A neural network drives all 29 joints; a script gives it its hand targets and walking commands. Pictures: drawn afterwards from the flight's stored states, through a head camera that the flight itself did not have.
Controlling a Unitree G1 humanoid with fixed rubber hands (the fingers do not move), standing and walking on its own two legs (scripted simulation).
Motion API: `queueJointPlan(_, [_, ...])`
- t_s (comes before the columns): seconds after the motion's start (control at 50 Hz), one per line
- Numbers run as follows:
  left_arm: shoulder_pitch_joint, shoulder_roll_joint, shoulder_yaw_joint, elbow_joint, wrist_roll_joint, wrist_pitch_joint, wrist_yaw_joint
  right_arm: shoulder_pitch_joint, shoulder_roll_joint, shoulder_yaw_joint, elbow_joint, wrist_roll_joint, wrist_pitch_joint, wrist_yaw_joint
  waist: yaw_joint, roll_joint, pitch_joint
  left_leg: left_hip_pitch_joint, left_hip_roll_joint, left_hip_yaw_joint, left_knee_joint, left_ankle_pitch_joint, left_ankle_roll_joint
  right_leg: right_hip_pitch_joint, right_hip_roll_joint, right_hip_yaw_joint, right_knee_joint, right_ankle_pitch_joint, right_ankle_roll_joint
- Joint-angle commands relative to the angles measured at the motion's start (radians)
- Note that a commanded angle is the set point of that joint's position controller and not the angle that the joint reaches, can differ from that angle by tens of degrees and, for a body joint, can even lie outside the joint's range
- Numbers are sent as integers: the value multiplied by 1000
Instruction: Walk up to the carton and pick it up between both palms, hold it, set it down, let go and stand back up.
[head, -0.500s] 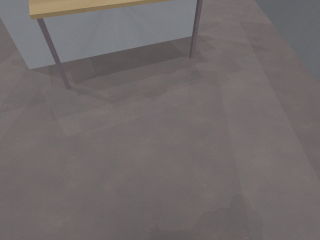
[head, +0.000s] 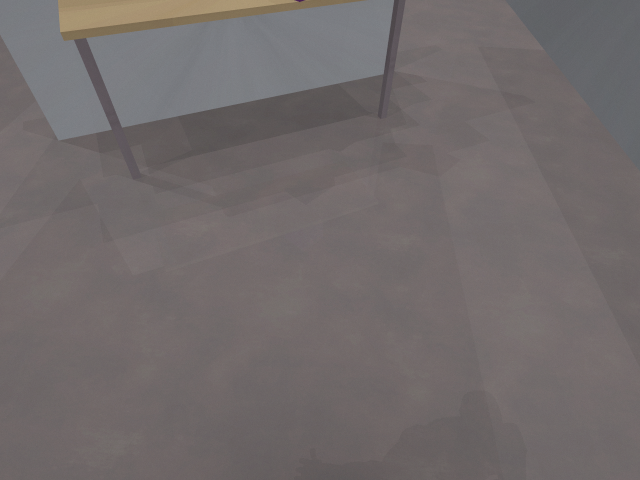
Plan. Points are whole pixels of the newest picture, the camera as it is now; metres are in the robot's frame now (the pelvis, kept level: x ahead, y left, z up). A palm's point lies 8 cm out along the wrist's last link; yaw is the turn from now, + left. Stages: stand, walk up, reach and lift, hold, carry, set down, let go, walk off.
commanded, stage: walk up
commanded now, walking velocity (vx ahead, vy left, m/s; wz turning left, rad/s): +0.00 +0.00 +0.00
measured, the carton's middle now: out of the picture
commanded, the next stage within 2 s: none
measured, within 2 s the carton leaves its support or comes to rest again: neither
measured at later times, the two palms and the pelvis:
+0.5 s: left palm out of the picture +0.17 +0.39 -0.12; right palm out of the picture +0.12 -0.26 -0.06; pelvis +0.09 +0.08 +0.01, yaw +4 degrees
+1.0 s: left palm (126, 312) +0.43 +0.33 -0.11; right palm (486, 307) +0.42 -0.30 -0.10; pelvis +0.35 +0.01 -0.01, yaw +6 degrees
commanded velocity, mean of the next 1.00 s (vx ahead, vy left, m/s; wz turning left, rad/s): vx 0.00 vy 0.00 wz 0.00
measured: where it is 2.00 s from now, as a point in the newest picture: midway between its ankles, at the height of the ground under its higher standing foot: (317, 317)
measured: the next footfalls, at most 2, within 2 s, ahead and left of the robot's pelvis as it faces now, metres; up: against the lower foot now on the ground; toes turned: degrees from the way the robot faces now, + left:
left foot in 0.32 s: +0.14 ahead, +0.18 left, +0.00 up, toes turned +4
right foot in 0.86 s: +0.41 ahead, -0.10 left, +0.00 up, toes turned +1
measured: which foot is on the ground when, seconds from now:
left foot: down 0.00-0.08, up 0.10-0.30, down 0.32-0.90, up 0.92-1.00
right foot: down 0.00-0.32, up 0.34-0.84, down 0.86-1.00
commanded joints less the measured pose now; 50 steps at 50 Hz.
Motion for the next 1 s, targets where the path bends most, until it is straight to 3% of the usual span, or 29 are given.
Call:
queueJointPlan(0.0, [-63, 225, 36, -26, 14, -17, 7, -47, -253, -16, -34, -3, -17, 6, 2, -40, -89, 110, 120, -88, -70, -10, 37, 57, -118, 123, -189, 23, -22])
queueJointPlan(0.02, [16, 356, 132, -95, 42, -28, -32, 26, -371, -71, -123, -33, -35, 31, 53, -79, -219, -18, 94, -150, 21, -436, 73, 185, -93, 93, -92, -446, -62])
queueJointPlan(0.04, [53, 374, 144, -79, 57, -23, -43, -14, -388, -88, -133, -40, -38, 37, 82, -95, -125, -236, 51, -117, 83, -550, 48, 231, -121, 168, -148, -668, -86])
queueJointPlan(0.06, [87, 387, 158, -76, 56, -22, -43, -69, -356, -79, -149, -47, -34, 39, 111, -150, -48, -456, -29, 2, 241, -506, 9, 302, -204, 297, -273, -812, -126])
queueJointPlan(0.08, [20, 401, 161, -103, 54, -24, -45, -50, -319, -78, -166, -51, -26, 38, 83, -301, 3, -499, -19, 58, 493, -336, 11, 235, -344, 411, -372, -806, -176])
queueJointPlan(0.1, [-38, 373, 156, -136, 49, -27, -46, -14, -321, -81, -167, -53, -29, 42, 44, -203, 31, -499, 50, 34, 519, -277, -3, 179, -392, 407, -383, -743, -216])
queueJointPlan(0.16, [-41, 338, 138, -140, 65, -34, -50, 19, -322, -96, -152, -37, -46, 66, 47, -156, -57, -387, 74, 28, 453, -307, -13, 203, -269, 241, -311, -468, -223])
queueJointPlan(0.2, [-105, 342, 137, -162, 72, -34, -57, 96, -313, -87, -157, -28, -47, 69, 2, -206, -126, -292, 67, 54, 364, -268, -14, 244, -237, 144, -241, -311, -202])
queueJointPlan(0.24, [-167, 346, 133, -183, 73, -24, -66, 163, -318, -91, -147, -15, -46, 69, -43, -205, -174, -130, 60, 66, 214, -207, -9, 163, -186, 43, -137, -313, -160])
queueJointPlan(0.26, [-197, 343, 127, -185, 70, -17, -69, 226, -311, -94, -128, -19, -48, 62, -84, -141, -151, 4, 42, 84, 72, -82, 1, 32, -153, 1, -52, -430, -131])
queueJointPlan(0.28, [-214, 312, 126, -177, 67, -2, -76, 317, -338, -120, -86, -24, -47, 55, -117, 1, -164, 198, 11, 67, 32, -106, -1, -133, -112, -30, 130, -502, -98])
queueJointPlan(0.3, [-178, 254, 103, -185, 76, 13, -83, 431, -404, -145, -45, -37, -51, 33, -160, 183, -120, 369, 67, -97, -24, -296, 34, -370, -26, -92, 443, -430, -65])
queueJointPlan(0.32, [-149, 191, 71, -189, 55, 16, -81, 452, -447, -151, -66, -60, -59, 8, -157, 324, -73, 389, 272, -566, -149, -620, 85, -636, 49, -14, 666, -375, -19])
queueJointPlan(0.34, [-191, 282, 80, -203, 48, 21, -83, 271, -480, -148, -134, -35, -61, 3, -86, 203, 16, 176, 376, -791, -326, -853, 136, -629, 5, 74, 655, -277, -16])
queueJointPlan(0.36, [-193, 359, 101, -206, 51, 23, -84, 121, -526, -145, -188, -16, -64, 4, -25, 138, 136, -17, 439, -820, -402, -938, 199, -584, -55, 147, 633, -224, -5])
queueJointPlan(0.38, [-179, 376, 104, -166, 37, 25, -90, 80, -519, -134, -178, -15, -77, 5, 8, 74, 210, -109, 409, -724, -399, -869, 181, -527, -99, 140, 630, -146, 3])
queueJointPlan(0.42, [-156, 371, 117, -142, 34, 30, -106, 56, -474, -106, -187, -21, -88, 12, 46, 70, 277, -184, 305, -542, -396, -729, 164, -411, -98, 118, 570, -111, 15])
queueJointPlan(0.48, [-123, 336, 120, -141, 40, 26, -117, 182, -428, -94, -180, -3, -98, 13, 2, 68, 116, 81, 242, -408, -330, -494, 134, -409, -75, 81, 475, 2, 23])
queueJointPlan(0.58, [-233, 332, 106, -179, 36, 21, -121, 245, -425, -89, -174, 7, -97, 7, -51, 82, 77, 300, 238, -314, -286, -312, 139, -511, -79, 75, 364, 36, 41])
queueJointPlan(0.66, [-276, 319, 103, -202, 30, 21, -126, 237, -454, -87, -183, 14, -96, 7, -44, 73, 197, 228, 269, -312, -329, -304, 151, -527, -99, 87, 290, 58, 42])
queueJointPlan(0.74, [-315, 314, 99, -216, 23, 0, -133, 201, -447, -76, -202, 6, -102, 12, -41, 124, 199, 257, 259, -193, -225, -14, 197, -415, -106, 69, 149, 32, 22])
queueJointPlan(0.78, [-302, 311, 100, -220, 14, -6, -131, 212, -449, -76, -213, -7, -99, 7, -37, 123, 133, 296, 265, -175, -139, 212, 182, -334, -78, 46, 87, 4, -3])
queueJointPlan(0.82, [-202, 313, 104, -191, 13, -13, -118, 175, -434, -74, -226, -15, -92, 0, 24, 87, 38, 261, 228, -117, 56, 427, 142, -135, -27, 0, 2, -8, -39])
queueJointPlan(0.84, [-47, 340, 127, -146, 9, -19, -107, 171, -413, -65, -232, -13, -89, 3, 96, 20, -65, 191, 172, -50, 272, 457, 114, 104, -12, -31, -78, 40, -60])
queueJointPlan(0.86, [140, 419, 151, -108, 24, -29, -89, 197, -358, -47, -254, -11, -92, 7, 161, -121, -216, -29, 121, -13, 557, 304, 82, 411, -134, 90, -33, -70, -91])
queueJointPlan(0.88, [217, 476, 158, -112, 35, -39, -75, 243, -277, -12, -271, -4, -98, 5, 164, -308, -301, -285, -3, -8, 775, -307, 56, 620, -374, 400, -43, -190, -128])
queueJointPlan(0.9, [200, 481, 164, -120, 15, -41, -68, 231, -344, -25, -269, 15, -100, -5, 149, -263, -276, -467, -53, -1, 854, -367, 50, 742, -442, 617, -141, 49, -230])
queueJointPlan(0.94, [136, 425, 144, -145, 0, -41, -58, 94, -379, -21, -279, 19, -108, -5, 141, -54, -179, -481, 18, -91, 874, -262, 63, 579, -372, 358, -77, 548, -218])
queueJointPlan(0.98, [116, 341, 112, -148, 11, -43, -48, 105, -333, -18, -276, 29, -105, 6, 96, -66, -112, -416, 27, -89, 805, -181, 59, 399, -267, 129, -20, 747, -136])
